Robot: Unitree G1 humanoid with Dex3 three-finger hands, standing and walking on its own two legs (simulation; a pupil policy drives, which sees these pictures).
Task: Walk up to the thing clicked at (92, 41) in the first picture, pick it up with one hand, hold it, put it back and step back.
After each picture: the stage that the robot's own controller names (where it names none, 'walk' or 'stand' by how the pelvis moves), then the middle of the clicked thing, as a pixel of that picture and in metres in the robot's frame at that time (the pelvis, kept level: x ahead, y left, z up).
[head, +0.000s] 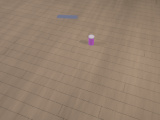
stand; (91, 40) +1.39 -0.04 -0.72
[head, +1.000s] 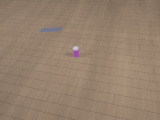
walk; (76, 51) +1.26 +0.23 -0.70
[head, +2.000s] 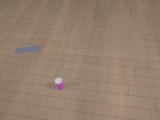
walk; (59, 83) +0.75 +0.33 -0.71
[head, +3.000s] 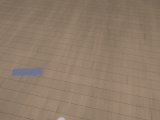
walk; out of the picture +0.43 +0.20 -0.70
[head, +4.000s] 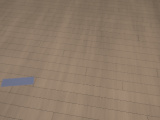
stand; out of the picture +0.32 +0.21 -0.72
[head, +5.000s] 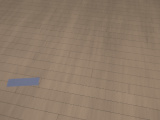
stand; out of the picture +0.30 +0.20 -0.71
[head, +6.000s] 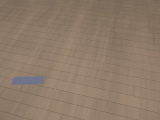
stand; out of the picture +0.29 +0.19 -0.72
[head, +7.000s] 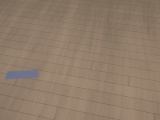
stand; out of the picture +0.29 +0.21 -0.71
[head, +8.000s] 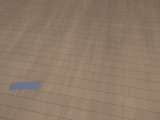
stand; out of the picture +0.31 +0.22 -0.72
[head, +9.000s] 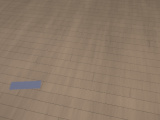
stand; out of the picture +0.30 +0.22 -0.73
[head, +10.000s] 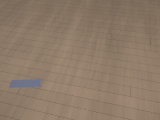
stand; out of the picture +0.29 +0.22 -0.73
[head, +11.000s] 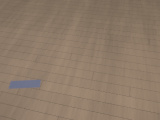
stand; out of the picture +0.29 +0.22 -0.73
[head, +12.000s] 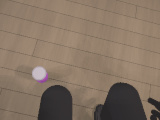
go down; (40, 75) +0.38 +0.20 -0.39
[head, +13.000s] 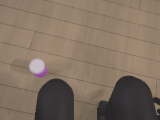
go down; (38, 68) +0.40 +0.21 -0.32
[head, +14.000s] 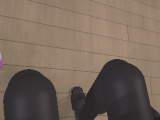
close in; out of the picture +0.40 +0.24 -0.24
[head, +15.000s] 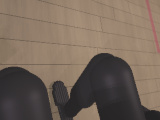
close; out of the picture +0.40 +0.25 -0.23
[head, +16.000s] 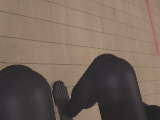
lift; out of the picture +0.38 +0.25 -0.23
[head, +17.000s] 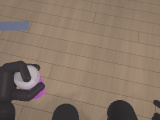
lift; (31, 83) +0.32 +0.19 -0.02
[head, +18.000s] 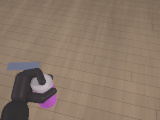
hold; (44, 91) +0.31 +0.16 -0.01
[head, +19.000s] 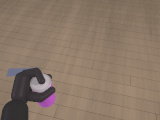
hold; (43, 91) +0.32 +0.17 -0.01
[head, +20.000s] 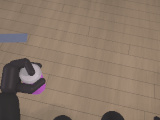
crouch; (33, 80) +0.35 +0.19 -0.06
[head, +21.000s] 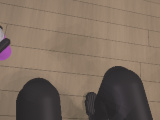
lower; out of the picture +0.45 +0.25 -0.13
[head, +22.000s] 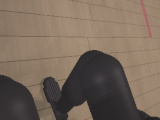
lower; out of the picture +0.44 +0.26 -0.24
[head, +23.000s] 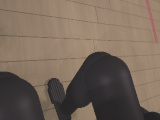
lower; out of the picture +0.43 +0.27 -0.23
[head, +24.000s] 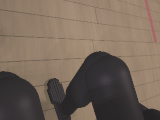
lower; out of the picture +0.43 +0.27 -0.23
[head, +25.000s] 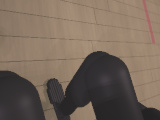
lower; out of the picture +0.42 +0.27 -0.23
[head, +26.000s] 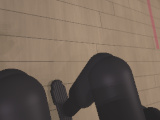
open; out of the picture +0.41 +0.26 -0.23
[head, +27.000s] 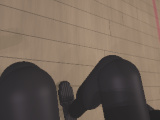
stand; out of the picture +0.42 +0.24 -0.23
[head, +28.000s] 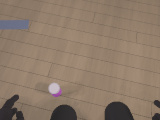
walk; (55, 90) +0.39 +0.18 -0.51
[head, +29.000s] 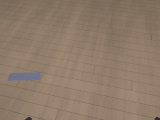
stand; out of the picture +0.35 +0.18 -0.67
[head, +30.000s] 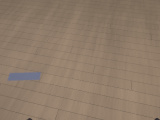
stand; out of the picture +0.35 +0.19 -0.67
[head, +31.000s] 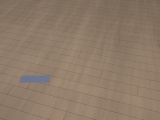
stand; out of the picture +0.36 +0.18 -0.72
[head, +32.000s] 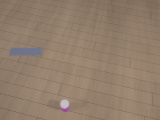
walk; (65, 105) +0.42 +0.12 -0.71
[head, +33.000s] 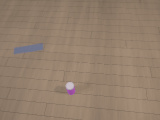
walk; (70, 88) +0.59 +0.18 -0.69
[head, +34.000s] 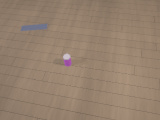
walk; (67, 60) +0.88 +0.22 -0.69
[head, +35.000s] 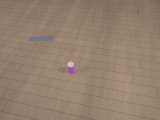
stand; (71, 67) +0.97 +0.19 -0.71
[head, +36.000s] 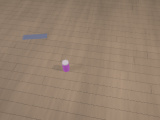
stand; (65, 65) +0.97 +0.21 -0.72
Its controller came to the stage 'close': yes
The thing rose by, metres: 0.71
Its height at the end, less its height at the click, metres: +0.00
